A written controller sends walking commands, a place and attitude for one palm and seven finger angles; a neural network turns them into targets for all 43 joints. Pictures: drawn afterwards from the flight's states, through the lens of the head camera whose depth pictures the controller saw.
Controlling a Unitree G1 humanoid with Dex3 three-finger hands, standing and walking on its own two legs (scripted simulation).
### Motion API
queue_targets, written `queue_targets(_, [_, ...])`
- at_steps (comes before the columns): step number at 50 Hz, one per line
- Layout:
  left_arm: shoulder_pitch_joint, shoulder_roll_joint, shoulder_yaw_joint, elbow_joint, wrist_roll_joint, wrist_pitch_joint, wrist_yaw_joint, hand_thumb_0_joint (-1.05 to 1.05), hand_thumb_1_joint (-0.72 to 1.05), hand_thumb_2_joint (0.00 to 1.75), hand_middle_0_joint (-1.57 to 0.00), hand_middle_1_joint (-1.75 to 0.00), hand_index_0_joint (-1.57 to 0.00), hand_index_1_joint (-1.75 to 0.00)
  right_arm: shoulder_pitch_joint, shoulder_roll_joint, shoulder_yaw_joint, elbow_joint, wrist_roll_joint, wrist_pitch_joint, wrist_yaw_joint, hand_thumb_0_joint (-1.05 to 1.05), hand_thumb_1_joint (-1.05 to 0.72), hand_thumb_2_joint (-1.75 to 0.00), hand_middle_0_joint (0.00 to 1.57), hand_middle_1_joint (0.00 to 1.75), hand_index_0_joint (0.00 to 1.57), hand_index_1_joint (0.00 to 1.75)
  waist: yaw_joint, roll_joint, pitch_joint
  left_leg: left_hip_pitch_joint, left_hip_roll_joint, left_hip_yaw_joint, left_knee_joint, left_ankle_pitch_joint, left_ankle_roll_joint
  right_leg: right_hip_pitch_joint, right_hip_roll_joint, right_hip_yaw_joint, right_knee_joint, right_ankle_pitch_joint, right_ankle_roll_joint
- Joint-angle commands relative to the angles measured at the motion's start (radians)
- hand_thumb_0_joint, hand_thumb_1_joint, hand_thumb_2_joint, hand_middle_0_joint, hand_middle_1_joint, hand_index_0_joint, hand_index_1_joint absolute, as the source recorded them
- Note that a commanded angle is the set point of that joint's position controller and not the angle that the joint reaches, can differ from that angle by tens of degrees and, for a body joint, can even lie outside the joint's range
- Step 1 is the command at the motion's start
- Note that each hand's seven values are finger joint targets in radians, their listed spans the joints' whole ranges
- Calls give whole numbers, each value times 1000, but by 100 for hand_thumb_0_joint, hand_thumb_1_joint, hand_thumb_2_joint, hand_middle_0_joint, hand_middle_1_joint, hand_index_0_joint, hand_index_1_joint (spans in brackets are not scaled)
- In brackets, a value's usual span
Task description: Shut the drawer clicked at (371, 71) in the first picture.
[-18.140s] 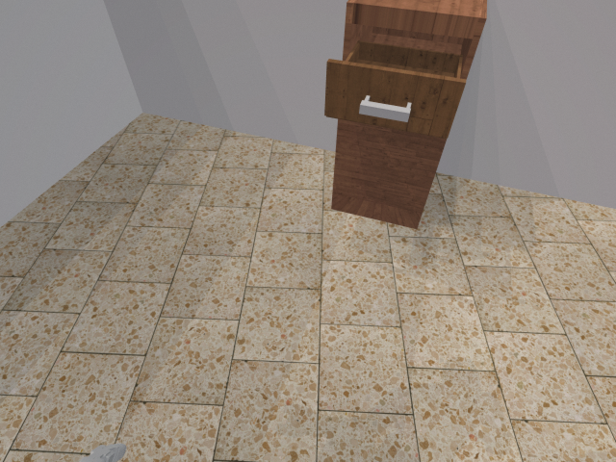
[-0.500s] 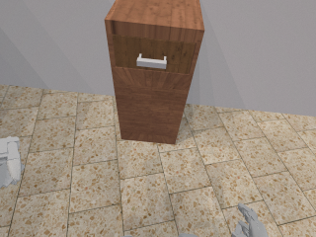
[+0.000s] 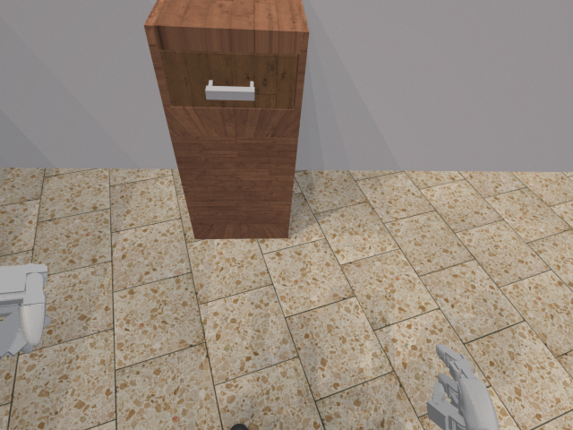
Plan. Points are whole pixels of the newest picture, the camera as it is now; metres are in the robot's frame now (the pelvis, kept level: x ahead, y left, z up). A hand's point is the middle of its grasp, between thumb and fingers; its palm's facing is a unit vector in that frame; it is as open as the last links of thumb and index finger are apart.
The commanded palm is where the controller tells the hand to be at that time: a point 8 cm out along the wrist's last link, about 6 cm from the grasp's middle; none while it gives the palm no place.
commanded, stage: stop stepping back and stand still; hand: left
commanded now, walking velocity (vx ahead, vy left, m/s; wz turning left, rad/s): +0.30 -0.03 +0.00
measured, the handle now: (231, 88) +0.94 +0.18 -0.03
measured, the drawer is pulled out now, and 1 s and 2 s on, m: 0.00 0.00 0.00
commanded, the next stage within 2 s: let the arm hang, fingers relaxed in 0.80 s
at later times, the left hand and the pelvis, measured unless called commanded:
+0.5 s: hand out of the picture +0.09 +0.22 +0.17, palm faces +0.36 -0.76 -0.54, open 3.2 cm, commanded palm +0.03 +0.27 +0.18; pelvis -0.09 -0.01 -0.02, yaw +1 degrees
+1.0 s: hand out of the picture +0.09 +0.26 +0.06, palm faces +0.30 -0.81 -0.50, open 3.1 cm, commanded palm none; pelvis -0.10 -0.01 -0.01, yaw +7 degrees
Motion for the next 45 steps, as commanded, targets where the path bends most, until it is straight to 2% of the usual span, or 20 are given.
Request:
queue_targets(1, [56,158,132,-215,2,-27,46,0,90,90,-140,-160,-140,-160,-95,-108,-40,-166,7,-23,-11,0,-90,-90,20,30,20,30,28,-34,-58,-17,-18,-5,156,-526,-40,9,-135,120,-433,-215,-59])
queue_targets(2, [-1,174,136,-206,8,-19,51,0,90,90,-140,-160,-140,-160,-88,-106,-46,-144,4,-7,-16,0,-90,-90,20,30,20,30,31,-232,7,47,-84,-15,528,-432,-61,-299,-350,428,-633,-463,-145])
queue_targets(3, [-99,187,159,-228,6,-21,66,0,90,90,-140,-160,-140,-160,-80,-117,-48,-117,-19,-1,-13,0,-90,-90,20,30,20,30,26,-201,45,-15,-46,-93,716,-413,-55,-370,-437,462,-632,-370,-199])
queue_targets(7, [-208,90,55,-104,32,-2,67,0,90,90,-140,-160,-140,-160,-43,-79,-19,-81,-3,-13,-41,0,-90,-90,20,30,20,30,-6,-124,-11,111,27,-31,551,-363,-26,-295,-286,171,-476,-277,-111])
queue_targets(11, [-287,53,-18,-124,54,-9,80,0,90,90,-140,-160,-140,-160,-20,-106,-5,-61,-10,-57,-62,0,-90,-90,20,30,20,30,-3,97,-12,177,9,-10,66,-476,27,-124,-201,91,-232,-164,-72])
queue_targets(13, [-274,45,-24,-169,61,-22,85,0,90,90,-140,-160,-140,-160,-2,-133,-5,-95,-2,-70,-57,0,-90,-90,20,30,20,30,-7,360,16,164,261,-450,-180,-729,143,-236,-39,-42,194,-25,9])
queue_targets(14, [-253,78,17,-185,65,-22,84,0,90,90,-140,-160,-140,-160,-16,-111,-2,-102,-3,-68,-47,0,-90,-90,20,30,20,30,-5,292,22,144,315,-508,-201,-643,186,-277,-36,-11,330,-15,14])
queue_targets(15, [-198,120,75,-155,61,-23,77,0,90,90,-140,-160,-140,-160,-40,-106,-13,-96,-2,-65,-38,0,-90,-90,20,30,20,30,17,167,-8,134,300,-435,-165,-571,175,-245,-58,2,333,-3,16])
queue_targets(20, [-12,129,119,-184,47,-22,69,0,90,90,-140,-160,-140,-160,-74,-99,-3,-114,-7,-37,-11,0,-90,-90,20,30,20,30,44,187,-9,-243,161,-159,27,-629,69,273,-48,-37,-76,19,-25])
queue_targets(21, [0,141,123,-169,52,-19,68,0,90,90,-140,-160,-140,-160,-69,-94,-11,-118,-9,-23,-11,0,-90,-90,20,30,20,30,54,14,-4,-348,52,-64,276,-635,27,324,-117,119,-229,-95,-78])
queue_targets(22, [-31,156,131,-166,44,-7,64,0,90,90,-140,-160,-140,-160,-73,-81,-26,-125,0,-10,-7,0,-90,-90,20,30,20,30,47,-278,-6,-373,-53,11,627,-586,-9,201,-357,529,-466,-357,-170])
queue_targets(23, [-72,137,132,-162,29,-12,57,0,90,90,-140,-160,-140,-160,-79,-96,-30,-110,2,-12,-9,0,-90,-90,20,30,20,30,30,-211,29,-335,-20,-49,797,-504,-13,93,-432,581,-530,-266,-186])
queue_targets(28, [-109,103,100,-129,31,-25,47,0,90,90,-140,-160,-140,-160,-27,-64,-13,-71,-8,-16,-27,0,-90,-90,20,30,20,30,-2,-130,-12,65,42,14,530,-419,-9,-269,-307,248,-478,-395,-145])
queue_targets(32, [-178,83,58,-164,39,-34,63,0,90,90,-140,-160,-140,-160,-12,-83,-2,-53,-17,-51,-54,0,-90,-90,20,30,20,30,1,-30,-59,224,-7,74,166,-387,18,-138,-233,121,-311,-217,-96])
queue_targets(35, [-233,67,41,-217,60,-50,71,0,90,90,-140,-160,-140,-160,-20,-111,-5,-80,-12,-71,-49,0,-90,-90,20,30,20,30,4,348,20,163,296,-427,-182,-608,160,-235,-55,-33,243,-36,8])
queue_targets(36, [-240,104,72,-219,70,-47,72,0,90,90,-140,-160,-140,-160,-31,-100,-11,-81,-14,-72,-43,0,-90,-90,20,30,20,30,16,256,5,138,292,-389,-156,-454,178,-209,-53,-5,339,-18,11])
queue_targets(41, [-77,107,99,-121,56,-24,56,0,90,90,-140,-160,-140,-160,-60,-94,-10,-106,14,-48,-14,0,-90,-90,20,30,20,30,40,110,49,-188,124,-85,68,-534,50,181,-93,30,-150,90,-10])
queue_targets(43, [-95,135,112,-139,41,-14,50,0,90,90,-140,-160,-140,-160,-68,-84,-24,-121,11,-25,-8,0,-90,-90,20,30,20,30,28,-202,61,-140,-27,1,486,-462,-18,-14,-345,462,-488,-134,-128])
queue_targets(44, [-145,152,125,-174,33,-21,55,0,90,90,-140,-160,-140,-160,-67,-81,-22,-110,8,-22,-6,0,-90,-90,20,30,20,30,20,-194,49,-119,-3,-19,571,-426,-22,-18,-386,452,-505,-41,-159])
queue_targets(45, [-260,12,-240,652,126,159,-68,0,90,90,-140,-160,-140,-160,-77,-250,-79,102,3,-19,86,0,-90,-90,20,30,20,30,-12,-80,17,-209,66,-59,690,-534,-9,-22,-446,284,-297,448,-180])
